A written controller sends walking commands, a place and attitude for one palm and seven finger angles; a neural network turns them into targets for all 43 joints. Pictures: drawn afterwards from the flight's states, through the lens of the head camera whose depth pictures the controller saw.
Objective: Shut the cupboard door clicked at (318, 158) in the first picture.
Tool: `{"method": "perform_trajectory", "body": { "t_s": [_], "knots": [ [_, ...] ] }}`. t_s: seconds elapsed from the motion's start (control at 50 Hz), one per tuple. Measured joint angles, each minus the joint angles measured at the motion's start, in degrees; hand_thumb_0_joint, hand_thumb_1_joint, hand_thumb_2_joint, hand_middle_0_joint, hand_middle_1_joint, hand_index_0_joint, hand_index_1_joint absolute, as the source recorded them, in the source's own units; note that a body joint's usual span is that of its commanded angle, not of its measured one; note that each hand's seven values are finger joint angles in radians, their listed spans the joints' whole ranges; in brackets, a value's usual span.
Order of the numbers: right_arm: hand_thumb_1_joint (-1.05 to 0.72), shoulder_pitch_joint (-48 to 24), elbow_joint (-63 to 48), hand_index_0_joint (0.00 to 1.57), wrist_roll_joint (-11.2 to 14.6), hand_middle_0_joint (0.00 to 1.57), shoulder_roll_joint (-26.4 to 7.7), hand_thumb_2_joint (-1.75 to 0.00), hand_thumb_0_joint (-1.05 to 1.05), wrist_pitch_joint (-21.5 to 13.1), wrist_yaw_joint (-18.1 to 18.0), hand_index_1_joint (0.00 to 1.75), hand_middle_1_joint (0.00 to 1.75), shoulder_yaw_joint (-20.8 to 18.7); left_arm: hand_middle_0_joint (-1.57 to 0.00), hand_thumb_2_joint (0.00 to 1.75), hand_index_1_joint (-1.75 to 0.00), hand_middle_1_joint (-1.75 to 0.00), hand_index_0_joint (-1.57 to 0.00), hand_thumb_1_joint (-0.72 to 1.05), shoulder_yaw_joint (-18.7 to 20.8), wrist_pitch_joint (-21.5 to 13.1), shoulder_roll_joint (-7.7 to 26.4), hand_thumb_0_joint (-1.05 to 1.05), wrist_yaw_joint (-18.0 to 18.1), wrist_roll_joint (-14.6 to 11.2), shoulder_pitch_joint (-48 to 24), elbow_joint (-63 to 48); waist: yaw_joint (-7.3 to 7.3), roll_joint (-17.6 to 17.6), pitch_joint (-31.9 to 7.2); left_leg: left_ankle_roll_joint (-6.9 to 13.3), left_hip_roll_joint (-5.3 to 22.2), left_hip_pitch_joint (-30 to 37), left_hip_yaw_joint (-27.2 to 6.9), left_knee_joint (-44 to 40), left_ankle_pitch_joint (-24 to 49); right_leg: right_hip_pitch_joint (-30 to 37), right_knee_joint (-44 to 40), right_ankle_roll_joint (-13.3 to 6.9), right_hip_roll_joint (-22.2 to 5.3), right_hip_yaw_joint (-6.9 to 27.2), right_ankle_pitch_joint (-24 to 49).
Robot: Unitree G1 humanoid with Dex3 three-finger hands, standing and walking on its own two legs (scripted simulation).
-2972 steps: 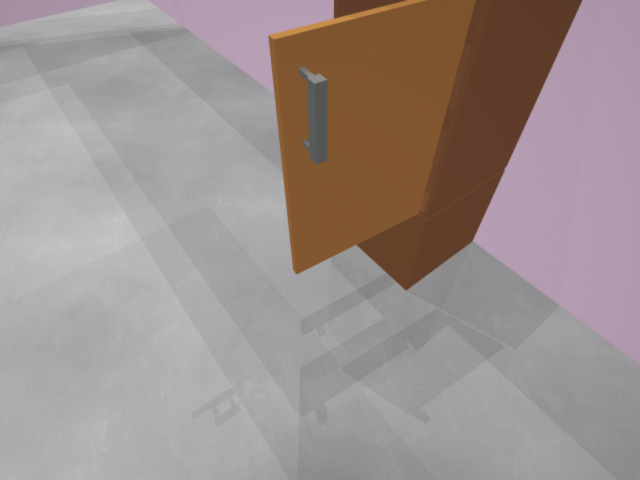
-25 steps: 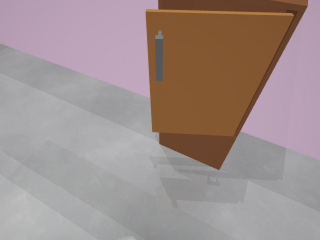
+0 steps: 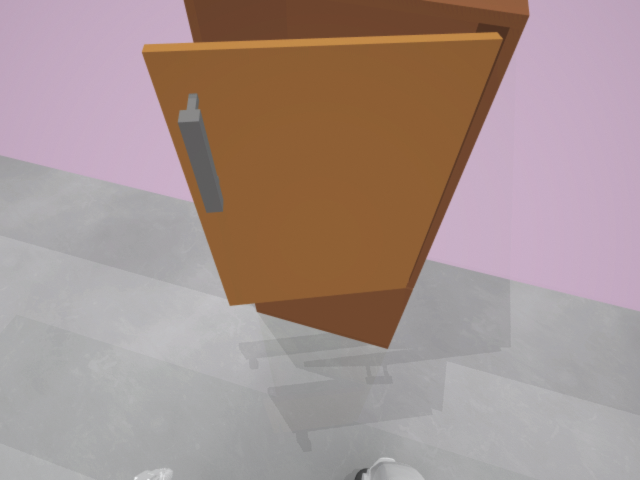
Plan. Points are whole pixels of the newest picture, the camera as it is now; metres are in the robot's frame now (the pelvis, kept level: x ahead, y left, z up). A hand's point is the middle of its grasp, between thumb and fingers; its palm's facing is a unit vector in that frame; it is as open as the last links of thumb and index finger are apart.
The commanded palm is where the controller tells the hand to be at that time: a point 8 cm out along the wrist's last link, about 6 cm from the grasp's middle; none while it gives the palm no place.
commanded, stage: come to a stop and stand still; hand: left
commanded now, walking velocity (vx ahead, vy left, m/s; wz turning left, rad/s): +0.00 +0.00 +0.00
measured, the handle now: (204, 156) +0.49 +0.16 +0.13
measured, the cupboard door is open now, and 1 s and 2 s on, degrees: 23 23 23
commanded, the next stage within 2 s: look again from close up in 1.18 s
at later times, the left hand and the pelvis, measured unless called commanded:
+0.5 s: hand out of the picture +0.08 +0.20 -0.18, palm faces +0.11 -0.97 -0.22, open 7.3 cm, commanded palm none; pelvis +0.04 +0.00 +0.00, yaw +3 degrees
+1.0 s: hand out of the picture +0.01 +0.18 -0.16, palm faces +0.04 -0.98 -0.18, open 7.4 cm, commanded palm none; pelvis +0.00 +0.01 +0.01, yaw +1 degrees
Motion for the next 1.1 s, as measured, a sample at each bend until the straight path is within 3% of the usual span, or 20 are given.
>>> {"method": "perform_trajectory", "body": {
  "t_s": [0.04,0.1,0.16,0.3,0.38,0.44,0.5,0.56,0.6,0.68,0.76,0.78,0.88,1.1],
  "knots": [
    [-0.90,0.49,1.04,0.20,0.59,0.21,-0.32,-0.90,0.00,0.77,0.39,0.30,0.30,-0.16,-0.20,0.90,-0.29,-0.30,-0.20,0.91,-0.02,-1.76,-0.12,0.00,0.34,0.18,-0.24,-0.34,0.73,0.10,-0.39,1.15,0.38,-3.02,-1.88,9.33,-5.39,1.83,-2.13,-0.99,0.53,0.08,-0.50],
    [-0.91,-3.03,1.04,0.20,1.26,0.21,-1.63,-0.90,0.01,2.52,0.10,0.30,0.30,-0.37,-0.20,0.90,-0.29,-0.30,-0.20,0.91,-1.01,-2.96,-2.32,0.00,1.87,-0.31,-0.94,0.14,1.08,2.54,1.41,3.59,-2.55,-11.29,-8.51,27.19,-10.07,2.89,-1.02,-1.45,2.07,-1.02,-1.97],
    [-0.91,-6.45,-0.50,0.20,1.73,0.20,-1.64,-0.90,0.01,2.34,-0.25,0.30,0.30,0.01,-0.20,0.90,-0.30,-0.30,-0.20,0.91,-2.08,-2.95,-3.67,0.00,3.30,-0.35,-0.50,0.92,1.46,2.15,1.62,3.66,-5.87,-16.74,-8.90,31.33,-7.51,5.53,-5.43,-1.70,2.28,-1.21,-0.19],
    [-0.91,-13.43,-4.10,0.19,1.68,0.20,-1.12,-0.90,0.00,3.87,0.24,0.30,0.30,-0.08,-0.21,0.90,-0.30,-0.30,-0.21,0.93,-1.83,-2.09,-4.29,0.00,4.90,-0.26,0.18,1.46,3.95,1.01,0.52,2.40,-10.09,-21.86,-9.66,28.05,-4.31,8.27,-9.78,-2.08,1.99,-1.83,1.05],
    [-0.91,-16.56,-5.99,0.19,1.60,0.20,-1.08,-0.90,0.00,4.32,0.74,0.30,0.30,-0.37,-0.21,0.90,-0.30,-0.30,-0.21,0.92,-1.31,-1.47,-3.51,0.00,5.15,0.05,0.82,1.35,4.98,0.11,0.34,2.37,-10.57,-21.73,-10.46,25.71,-3.56,8.24,-9.77,-1.45,0.94,-2.10,1.21],
    [-0.91,-17.68,-7.16,0.19,1.70,0.20,-0.72,-0.90,0.00,3.86,0.98,0.30,0.30,-0.34,-0.21,0.90,-0.30,-0.30,-0.21,0.91,-0.83,-0.97,-2.35,0.00,5.08,0.31,1.54,1.25,5.39,-1.26,0.11,2.76,-10.11,-18.50,-10.69,18.11,-1.51,7.40,-8.54,-0.57,-0.25,-2.02,0.95],
    [-0.91,-16.85,-7.96,0.20,1.52,0.20,-0.92,-0.90,0.00,2.50,1.21,0.30,0.30,0.03,-0.21,0.90,-0.30,-0.30,-0.21,0.91,-0.60,-0.24,-1.50,0.00,4.86,-0.03,2.91,1.35,5.25,-1.28,-1.00,4.12,-8.85,-12.22,-11.11,4.70,5.55,5.47,-4.60,0.85,-0.67,-2.26,-0.74],
    [-0.91,-16.06,-7.19,0.20,0.70,0.20,0.28,-0.90,0.00,2.62,0.66,0.30,0.30,0.83,-0.20,0.90,-0.30,-0.30,-0.20,0.91,-0.26,1.11,-0.18,0.00,4.84,-0.45,3.11,1.79,5.75,-3.16,-0.49,6.65,-10.23,-11.70,-10.43,4.82,4.91,3.63,3.23,1.04,-0.02,1.66,-11.66],
    [-0.91,-15.31,-6.76,0.20,0.42,0.20,0.84,-0.90,0.00,2.64,0.21,0.30,0.30,1.48,-0.20,0.90,-0.30,-0.30,-0.20,0.91,-0.17,1.53,0.20,0.00,4.70,-0.35,3.72,1.86,6.04,-3.29,-0.49,7.30,-10.36,-10.93,-10.06,3.31,6.22,3.15,8.61,0.91,1.30,3.46,-14.29],
    [-0.91,-14.18,-5.65,0.20,0.55,0.20,1.25,-0.90,0.00,2.45,-0.19,0.30,0.30,2.09,-0.20,0.90,-0.29,-0.30,-0.20,0.91,-0.52,1.56,0.04,0.00,4.46,-0.54,4.95,2.49,5.91,-2.37,-0.84,7.71,-10.72,-10.34,-9.64,0.62,8.33,5.96,10.33,1.02,2.62,4.91,-14.85],
    [-0.90,-13.13,-4.13,0.20,1.35,0.21,1.45,-0.90,0.00,2.12,-0.10,0.30,0.30,2.04,-0.20,0.90,-0.29,-0.30,-0.20,0.91,-1.43,0.42,-0.44,0.00,4.37,-0.67,6.87,3.32,5.82,-2.27,-2.03,7.61,-11.81,-11.34,-8.19,0.61,8.83,14.05,-4.92,0.79,1.95,5.87,-6.93],
    [-0.90,-13.17,-3.54,0.20,1.67,0.21,1.34,-0.90,0.00,2.10,-0.04,0.30,0.30,1.91,-0.20,0.90,-0.29,-0.30,-0.20,0.91,-1.58,0.01,-0.87,0.00,4.54,-0.61,7.09,4.05,5.87,-1.84,-2.14,7.47,-11.68,-11.73,-7.76,1.16,8.61,14.95,-7.20,0.61,2.05,6.39,-8.17],
    [-0.92,-11.75,-1.17,0.20,1.96,0.21,0.21,-0.90,0.00,1.49,0.07,0.30,0.30,1.37,-0.20,0.90,-0.29,-0.30,-0.20,0.91,-3.18,-0.89,-3.23,0.00,4.37,-0.84,8.05,6.58,3.76,0.67,-2.38,7.23,-11.09,-9.32,-8.02,-2.92,11.23,16.66,-10.20,0.66,2.77,6.24,-5.35],
    [-0.91,-5.94,4.31,0.20,1.55,0.20,0.97,-0.90,0.00,1.86,0.11,0.30,0.30,2.05,-0.20,0.90,-0.30,-0.30,-0.20,0.92,-3.61,-1.09,-3.86,0.01,4.66,-0.98,7.64,8.14,2.90,-1.90,-3.14,6.82,-10.44,-7.45,-8.23,-6.14,13.46,18.62,-13.70,0.23,3.48,6.08,-2.87]
  ]
}}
